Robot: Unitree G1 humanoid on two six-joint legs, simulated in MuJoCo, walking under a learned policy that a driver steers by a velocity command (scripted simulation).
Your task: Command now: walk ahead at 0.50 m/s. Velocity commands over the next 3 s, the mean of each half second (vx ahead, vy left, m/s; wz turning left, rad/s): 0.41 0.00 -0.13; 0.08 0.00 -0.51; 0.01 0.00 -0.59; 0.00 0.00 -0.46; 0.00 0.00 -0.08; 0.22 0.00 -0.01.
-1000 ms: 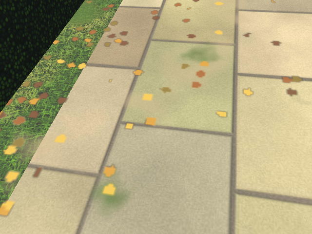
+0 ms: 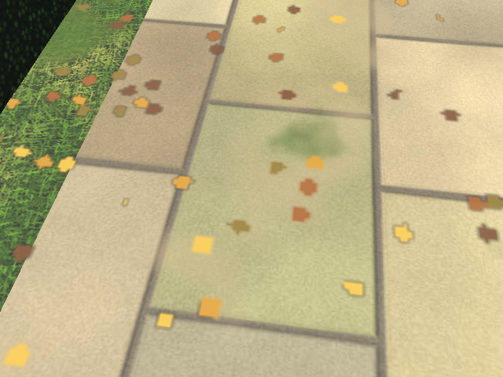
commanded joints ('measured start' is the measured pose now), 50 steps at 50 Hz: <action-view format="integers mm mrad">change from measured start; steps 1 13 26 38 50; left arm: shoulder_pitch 108 367 411 374 322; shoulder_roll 102 110 159 102 165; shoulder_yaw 34 35 46 66 60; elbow -18 127 97 -8 -119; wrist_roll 1 -10 -1 12 -3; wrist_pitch -26 -67 -17 108 98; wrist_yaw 15 30 52 30 -5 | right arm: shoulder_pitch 28 -149 -284 -297 -256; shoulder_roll -162 -70 -144 -163 -252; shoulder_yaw -31 -35 -34 -35 -78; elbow -14 -131 -201 -272 -280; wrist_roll -5 -21 14 -5 -6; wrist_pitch -2 56 31 58 121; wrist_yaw -11 37 -16 -42 -4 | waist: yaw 109 36 46 117 109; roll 103 -30 -90 118 23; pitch -35 -16 -68 -126 -107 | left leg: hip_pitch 8 -697 -473 -404 -524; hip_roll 290 181 59 371 372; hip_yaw -79 -87 -73 -125 63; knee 229 906 301 72 288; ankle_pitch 1045 124 263 415 40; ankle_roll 101 -12 -18 177 -13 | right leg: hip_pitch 162 394 507 84 439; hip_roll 79 -157 -88 34 23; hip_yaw -33 222 245 87 89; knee -58 -438 -62 553 -185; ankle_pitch -101 116 582 -354 -232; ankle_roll -55 -133 -61 90 -5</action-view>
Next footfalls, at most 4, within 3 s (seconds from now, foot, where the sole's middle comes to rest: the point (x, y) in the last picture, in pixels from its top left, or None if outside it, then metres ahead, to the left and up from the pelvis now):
0.06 right None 0.21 -0.09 -0.77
0.54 left None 0.45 0.06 -0.77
1.00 right None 0.29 -0.12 -0.77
1.52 left None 0.40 0.04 -0.77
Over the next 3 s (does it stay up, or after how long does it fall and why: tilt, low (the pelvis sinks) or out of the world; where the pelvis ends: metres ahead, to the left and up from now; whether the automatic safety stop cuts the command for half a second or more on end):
stays up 0.31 -0.08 0.01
